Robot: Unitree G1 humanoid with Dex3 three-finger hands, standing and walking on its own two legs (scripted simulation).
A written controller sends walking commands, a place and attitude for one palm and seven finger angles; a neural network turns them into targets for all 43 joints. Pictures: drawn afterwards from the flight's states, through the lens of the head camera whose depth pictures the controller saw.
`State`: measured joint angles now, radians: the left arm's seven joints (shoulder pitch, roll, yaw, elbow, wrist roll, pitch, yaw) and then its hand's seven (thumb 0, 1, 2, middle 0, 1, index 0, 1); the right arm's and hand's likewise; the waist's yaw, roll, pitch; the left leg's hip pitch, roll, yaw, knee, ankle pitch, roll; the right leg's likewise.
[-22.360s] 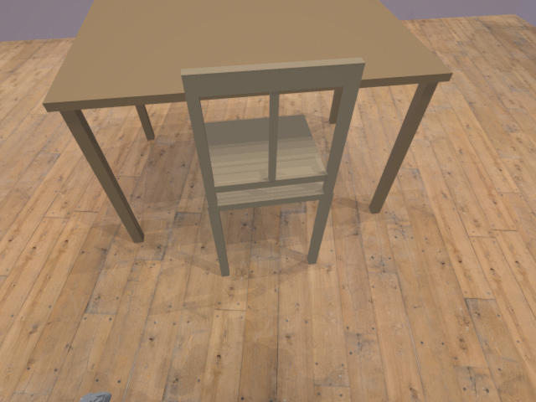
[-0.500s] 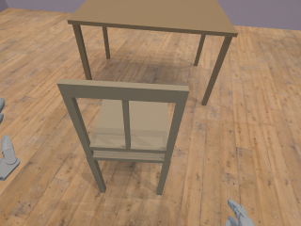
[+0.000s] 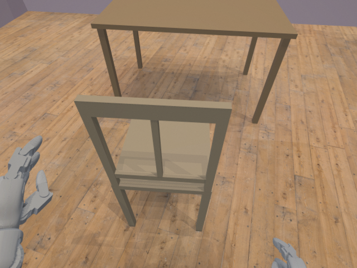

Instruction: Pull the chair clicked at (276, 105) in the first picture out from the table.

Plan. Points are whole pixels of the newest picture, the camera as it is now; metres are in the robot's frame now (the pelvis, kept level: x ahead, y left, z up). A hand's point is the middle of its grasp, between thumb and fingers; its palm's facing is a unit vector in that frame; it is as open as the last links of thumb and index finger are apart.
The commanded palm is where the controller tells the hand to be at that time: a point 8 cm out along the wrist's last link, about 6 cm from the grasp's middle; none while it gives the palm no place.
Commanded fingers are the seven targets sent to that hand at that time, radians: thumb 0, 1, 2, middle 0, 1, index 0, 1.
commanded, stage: let the arm hang, fingers relaxed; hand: left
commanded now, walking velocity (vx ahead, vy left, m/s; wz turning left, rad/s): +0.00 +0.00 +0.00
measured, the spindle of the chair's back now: (157, 150) +0.47 +0.10 -0.07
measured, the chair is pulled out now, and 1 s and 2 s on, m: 0.68 0.68 0.68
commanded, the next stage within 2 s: look to check the result in 1.04 s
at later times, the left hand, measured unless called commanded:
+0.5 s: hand out of the picture -0.01 +0.19 -0.17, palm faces +0.02 -0.97 -0.23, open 7.2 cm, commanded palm none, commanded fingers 0.00 0.90 0.90 -0.20 -0.30 -0.20 -0.30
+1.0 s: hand out of the picture +0.00 +0.14 -0.17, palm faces +0.04 -0.99 -0.17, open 7.3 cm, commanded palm none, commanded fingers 0.00 0.90 0.90 -0.20 -0.30 -0.20 -0.30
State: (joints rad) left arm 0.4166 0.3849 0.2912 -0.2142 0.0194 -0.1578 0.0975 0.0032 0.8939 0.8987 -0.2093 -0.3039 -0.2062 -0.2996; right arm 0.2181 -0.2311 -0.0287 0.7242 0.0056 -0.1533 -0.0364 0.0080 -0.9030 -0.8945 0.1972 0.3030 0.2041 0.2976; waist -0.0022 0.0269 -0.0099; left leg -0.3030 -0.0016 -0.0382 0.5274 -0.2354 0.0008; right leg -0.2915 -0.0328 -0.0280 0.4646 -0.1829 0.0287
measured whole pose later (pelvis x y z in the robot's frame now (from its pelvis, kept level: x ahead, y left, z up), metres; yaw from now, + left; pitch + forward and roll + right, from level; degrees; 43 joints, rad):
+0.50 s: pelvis +0.01 -0.01 +0.00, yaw +1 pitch -1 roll -1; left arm 0.34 0.22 0.00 1.03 0.01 0.03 0.02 -0.02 0.94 0.90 -0.21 -0.30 -0.20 -0.30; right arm 0.34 -0.17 0.01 1.03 -0.01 0.00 -0.02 0.00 -0.92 -0.89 0.19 0.30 0.20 0.30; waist 0.01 0.00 0.06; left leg -0.24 0.00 -0.06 0.49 -0.24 -0.01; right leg -0.23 -0.03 -0.05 0.45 -0.21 0.01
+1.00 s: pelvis +0.01 -0.02 +0.00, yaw +0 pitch -1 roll +0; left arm 0.32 0.12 -0.01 1.06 0.01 0.01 0.03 0.01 0.92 0.90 -0.20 -0.30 -0.20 -0.30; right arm 0.35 -0.10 0.01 1.06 -0.01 -0.01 -0.03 0.00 -0.91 -0.89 0.20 0.30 0.20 0.30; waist 0.01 0.01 0.04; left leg -0.24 0.00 -0.05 0.49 -0.23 -0.02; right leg -0.25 -0.03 -0.04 0.48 -0.22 0.00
